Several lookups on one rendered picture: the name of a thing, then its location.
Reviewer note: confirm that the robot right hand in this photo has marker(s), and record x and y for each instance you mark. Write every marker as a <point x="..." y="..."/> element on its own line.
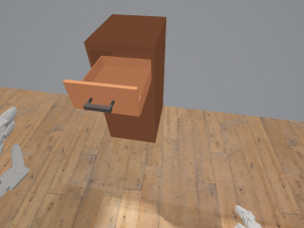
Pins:
<point x="247" y="217"/>

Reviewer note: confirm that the handle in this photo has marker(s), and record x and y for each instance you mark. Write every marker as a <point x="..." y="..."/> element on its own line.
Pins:
<point x="98" y="107"/>

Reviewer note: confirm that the cabinet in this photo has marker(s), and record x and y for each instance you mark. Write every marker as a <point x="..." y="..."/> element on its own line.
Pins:
<point x="137" y="37"/>

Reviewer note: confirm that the drawer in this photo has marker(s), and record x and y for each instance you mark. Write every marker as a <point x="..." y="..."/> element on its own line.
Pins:
<point x="125" y="81"/>

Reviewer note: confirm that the robot left hand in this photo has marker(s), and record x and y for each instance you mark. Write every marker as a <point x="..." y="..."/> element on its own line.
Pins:
<point x="15" y="174"/>

